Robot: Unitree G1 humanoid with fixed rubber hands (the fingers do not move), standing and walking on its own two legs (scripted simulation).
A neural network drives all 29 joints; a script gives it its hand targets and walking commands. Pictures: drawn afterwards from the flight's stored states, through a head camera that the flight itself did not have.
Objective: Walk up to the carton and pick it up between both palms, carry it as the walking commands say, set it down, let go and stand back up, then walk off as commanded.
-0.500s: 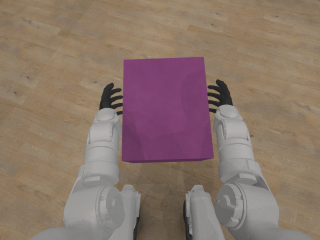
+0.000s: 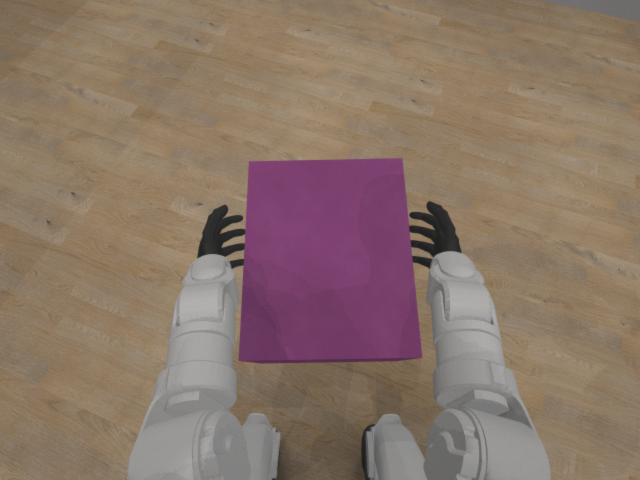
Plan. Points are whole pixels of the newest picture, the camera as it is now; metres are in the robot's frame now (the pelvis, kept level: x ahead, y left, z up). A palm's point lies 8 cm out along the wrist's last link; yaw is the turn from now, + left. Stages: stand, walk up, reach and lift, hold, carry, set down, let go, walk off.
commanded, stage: reach and lift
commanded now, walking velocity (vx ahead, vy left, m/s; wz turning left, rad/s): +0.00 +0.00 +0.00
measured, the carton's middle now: (327, 267) +0.41 +0.00 -0.11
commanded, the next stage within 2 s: none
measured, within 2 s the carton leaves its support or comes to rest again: neither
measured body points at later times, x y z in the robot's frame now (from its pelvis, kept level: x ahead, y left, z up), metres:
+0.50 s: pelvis +0.02 +0.00 +0.06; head +0.11 -0.01 +0.50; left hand +0.37 +0.15 +0.03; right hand +0.38 -0.16 +0.03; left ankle +0.05 +0.15 -0.66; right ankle +0.06 -0.14 -0.66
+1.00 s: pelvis +0.04 +0.00 +0.08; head +0.03 -0.01 +0.53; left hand +0.35 +0.16 +0.10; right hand +0.36 -0.15 +0.10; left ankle +0.05 +0.15 -0.66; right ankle +0.06 -0.14 -0.66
